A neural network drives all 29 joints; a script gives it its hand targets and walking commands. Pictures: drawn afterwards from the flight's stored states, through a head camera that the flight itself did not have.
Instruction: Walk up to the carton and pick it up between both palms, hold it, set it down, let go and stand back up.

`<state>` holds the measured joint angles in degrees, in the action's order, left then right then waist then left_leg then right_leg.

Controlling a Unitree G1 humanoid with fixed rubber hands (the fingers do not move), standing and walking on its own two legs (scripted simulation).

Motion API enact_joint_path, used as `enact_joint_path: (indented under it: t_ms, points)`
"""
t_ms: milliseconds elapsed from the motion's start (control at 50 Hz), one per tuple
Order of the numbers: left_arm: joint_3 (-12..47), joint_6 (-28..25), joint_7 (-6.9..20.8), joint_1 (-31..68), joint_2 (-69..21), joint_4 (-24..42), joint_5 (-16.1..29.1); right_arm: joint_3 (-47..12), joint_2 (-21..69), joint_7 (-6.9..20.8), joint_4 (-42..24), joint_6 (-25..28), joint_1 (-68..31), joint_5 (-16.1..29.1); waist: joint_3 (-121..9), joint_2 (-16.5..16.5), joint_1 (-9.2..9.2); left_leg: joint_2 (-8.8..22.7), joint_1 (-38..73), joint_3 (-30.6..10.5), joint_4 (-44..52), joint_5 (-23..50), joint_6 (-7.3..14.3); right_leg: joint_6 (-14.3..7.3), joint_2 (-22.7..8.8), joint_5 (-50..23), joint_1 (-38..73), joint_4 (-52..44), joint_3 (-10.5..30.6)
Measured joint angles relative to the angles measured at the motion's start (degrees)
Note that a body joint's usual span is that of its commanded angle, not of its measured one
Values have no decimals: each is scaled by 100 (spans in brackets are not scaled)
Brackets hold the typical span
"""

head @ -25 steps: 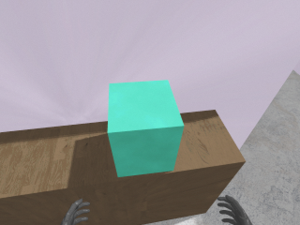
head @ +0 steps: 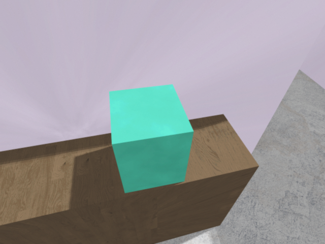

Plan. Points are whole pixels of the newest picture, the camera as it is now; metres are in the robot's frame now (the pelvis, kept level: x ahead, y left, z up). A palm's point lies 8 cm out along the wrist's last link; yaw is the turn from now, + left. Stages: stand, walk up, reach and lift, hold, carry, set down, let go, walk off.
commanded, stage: stand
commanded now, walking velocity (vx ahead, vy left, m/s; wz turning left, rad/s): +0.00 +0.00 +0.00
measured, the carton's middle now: (148, 138) +0.46 +0.04 -0.01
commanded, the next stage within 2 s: none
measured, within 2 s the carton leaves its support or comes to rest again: neither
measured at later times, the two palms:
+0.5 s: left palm out of the picture +0.04 +0.23 -0.12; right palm out of the picture +0.00 -0.24 -0.13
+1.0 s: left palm out of the picture +0.01 +0.23 -0.14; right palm out of the picture -0.04 -0.23 -0.14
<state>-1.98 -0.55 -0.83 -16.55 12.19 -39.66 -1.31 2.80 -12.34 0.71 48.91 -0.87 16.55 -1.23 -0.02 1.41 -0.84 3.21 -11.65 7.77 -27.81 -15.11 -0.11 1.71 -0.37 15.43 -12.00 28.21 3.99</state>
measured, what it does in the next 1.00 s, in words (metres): stands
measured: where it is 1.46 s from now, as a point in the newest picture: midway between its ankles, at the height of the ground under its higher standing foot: outside the picture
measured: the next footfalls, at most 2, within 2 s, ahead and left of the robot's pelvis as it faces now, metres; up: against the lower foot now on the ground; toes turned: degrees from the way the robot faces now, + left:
none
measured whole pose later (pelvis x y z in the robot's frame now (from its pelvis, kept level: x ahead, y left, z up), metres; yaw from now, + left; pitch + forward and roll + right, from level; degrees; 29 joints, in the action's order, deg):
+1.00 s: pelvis -0.01 +0.00 +0.00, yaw -2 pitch +2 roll +0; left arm -1.9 -0.6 -1.8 -19.9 9.1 -52.8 -1.4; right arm 2.9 -10.1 -1.2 59.4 -1.2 19.8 -1.2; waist -0.6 0.9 -0.6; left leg 3.3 -15.0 9.3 -26.9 -13.4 0.5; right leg 1.9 -0.1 13.1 -16.1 27.4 5.6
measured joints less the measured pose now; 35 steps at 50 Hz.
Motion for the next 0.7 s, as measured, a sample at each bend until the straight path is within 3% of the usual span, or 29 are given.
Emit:
enact_joint_path:
  t_ms: [380,700]
  points:
    - [15,8,-92,-186,-104,-624,12,-23,124,-101,439,-69,106,-27,-135,-32,19,-43,-193,157,54,181,90,51,-30,-197,-296,40,163]
    - [32,56,-147,-406,-283,-1018,-12,68,109,-162,694,-140,132,33,-142,-116,26,51,-276,111,33,223,11,-27,61,-240,-358,29,118]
